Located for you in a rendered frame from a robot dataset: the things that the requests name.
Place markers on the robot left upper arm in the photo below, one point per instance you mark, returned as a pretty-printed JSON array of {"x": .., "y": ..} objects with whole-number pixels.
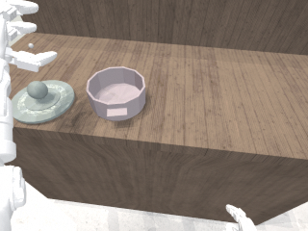
[{"x": 13, "y": 194}]

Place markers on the left robot hand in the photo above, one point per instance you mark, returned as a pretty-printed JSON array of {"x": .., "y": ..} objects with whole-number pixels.
[{"x": 9, "y": 10}]

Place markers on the pot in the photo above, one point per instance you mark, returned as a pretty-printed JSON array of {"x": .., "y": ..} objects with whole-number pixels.
[{"x": 116, "y": 93}]

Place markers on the right robot hand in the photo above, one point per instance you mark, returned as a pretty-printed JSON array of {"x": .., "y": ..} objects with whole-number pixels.
[{"x": 244, "y": 223}]

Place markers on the lid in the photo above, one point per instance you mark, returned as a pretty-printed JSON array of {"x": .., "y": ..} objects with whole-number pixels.
[{"x": 59, "y": 98}]

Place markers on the left robot forearm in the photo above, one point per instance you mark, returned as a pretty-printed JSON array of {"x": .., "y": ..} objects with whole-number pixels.
[{"x": 7, "y": 146}]

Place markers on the knob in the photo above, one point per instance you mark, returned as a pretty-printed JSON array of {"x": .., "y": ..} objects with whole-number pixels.
[{"x": 37, "y": 90}]

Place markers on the table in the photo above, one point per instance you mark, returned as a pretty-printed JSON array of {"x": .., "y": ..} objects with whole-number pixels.
[{"x": 225, "y": 119}]

